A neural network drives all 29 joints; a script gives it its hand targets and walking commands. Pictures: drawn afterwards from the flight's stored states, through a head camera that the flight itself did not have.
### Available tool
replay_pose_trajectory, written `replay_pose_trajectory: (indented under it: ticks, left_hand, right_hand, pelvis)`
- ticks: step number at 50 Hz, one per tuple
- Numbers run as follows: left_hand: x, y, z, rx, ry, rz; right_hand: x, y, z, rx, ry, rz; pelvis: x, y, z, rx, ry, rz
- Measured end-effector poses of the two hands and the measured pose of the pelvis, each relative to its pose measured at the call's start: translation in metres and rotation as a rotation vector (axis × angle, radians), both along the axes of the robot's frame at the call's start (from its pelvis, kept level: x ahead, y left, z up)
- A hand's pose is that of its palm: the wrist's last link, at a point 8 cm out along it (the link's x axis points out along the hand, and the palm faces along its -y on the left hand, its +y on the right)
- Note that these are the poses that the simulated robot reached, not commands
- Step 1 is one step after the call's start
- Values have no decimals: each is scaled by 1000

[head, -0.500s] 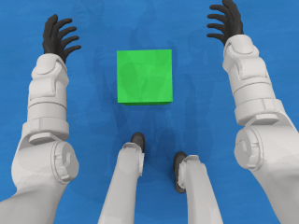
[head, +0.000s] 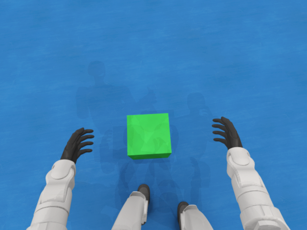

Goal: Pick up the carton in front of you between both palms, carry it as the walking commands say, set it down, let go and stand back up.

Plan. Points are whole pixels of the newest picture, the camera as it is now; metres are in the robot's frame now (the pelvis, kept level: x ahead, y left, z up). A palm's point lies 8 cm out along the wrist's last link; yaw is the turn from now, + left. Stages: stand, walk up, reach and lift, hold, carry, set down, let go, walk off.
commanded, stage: let go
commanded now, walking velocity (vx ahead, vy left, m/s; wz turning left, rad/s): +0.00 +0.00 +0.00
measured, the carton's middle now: (149, 138) +0.44 +0.08 -0.61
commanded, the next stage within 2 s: stand in 0.86 s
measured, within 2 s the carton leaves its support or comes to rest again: neither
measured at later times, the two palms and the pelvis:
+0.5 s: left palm (80, 201) +0.19 +0.19 -0.03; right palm (301, 208) +0.20 -0.27 -0.02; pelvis +0.03 -0.05 +0.04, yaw +2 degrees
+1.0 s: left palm (62, 201) +0.18 +0.24 -0.04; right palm (305, 213) +0.19 -0.29 -0.04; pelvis +0.05 -0.03 +0.04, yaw +1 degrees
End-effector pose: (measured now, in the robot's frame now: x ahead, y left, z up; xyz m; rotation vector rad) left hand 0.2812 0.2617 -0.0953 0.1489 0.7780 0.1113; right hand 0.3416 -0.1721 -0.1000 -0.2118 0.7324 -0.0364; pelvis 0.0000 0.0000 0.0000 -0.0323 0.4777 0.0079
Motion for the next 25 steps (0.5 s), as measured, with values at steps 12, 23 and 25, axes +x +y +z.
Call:
replay_pose_trajectory:
  ticks: [12, 23, 25]
  left_hand:
    - [-84, -38, 52, 0, 18, 10]
    - [-100, -68, 68, -6, 20, -15]
    - [-95, -71, 69, -6, 18, -22]
  right_hand:
    - [-82, -51, 45, 6, 27, 8]
    - [-133, -97, 73, -1, 45, -16]
    - [-138, -103, 75, -2, 49, -22]
  pelvis:
    - [20, -18, 33, 30, -262, 14]
    - [33, -43, 43, 63, -465, 14]
    - [34, -46, 43, 64, -487, 12]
